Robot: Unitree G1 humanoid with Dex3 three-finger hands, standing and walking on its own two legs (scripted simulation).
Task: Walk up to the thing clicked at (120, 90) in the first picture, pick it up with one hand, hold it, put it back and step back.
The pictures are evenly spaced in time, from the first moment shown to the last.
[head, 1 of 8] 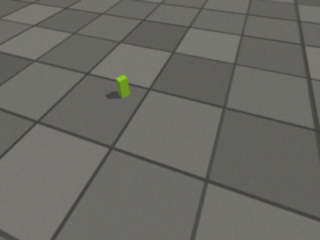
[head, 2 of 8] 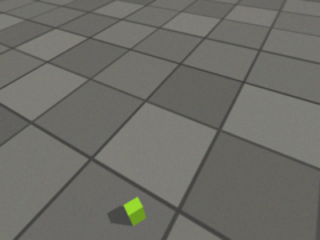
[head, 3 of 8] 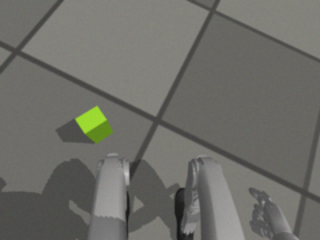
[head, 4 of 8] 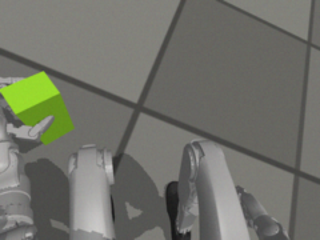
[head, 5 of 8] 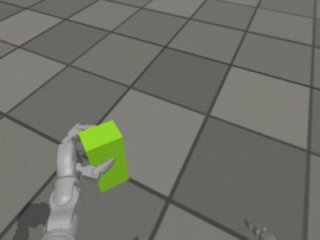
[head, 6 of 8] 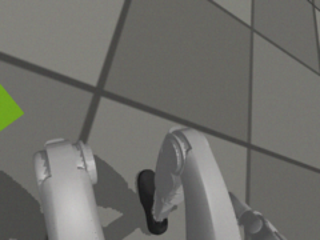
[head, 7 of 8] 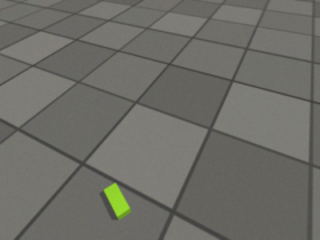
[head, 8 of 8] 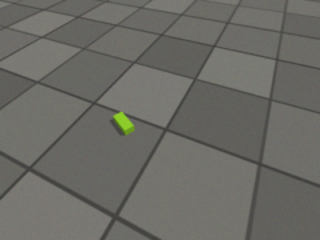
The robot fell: no
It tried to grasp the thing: yes
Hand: left
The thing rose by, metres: 0.65
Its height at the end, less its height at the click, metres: -0.07
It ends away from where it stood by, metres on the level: 0.14
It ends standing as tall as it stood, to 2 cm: no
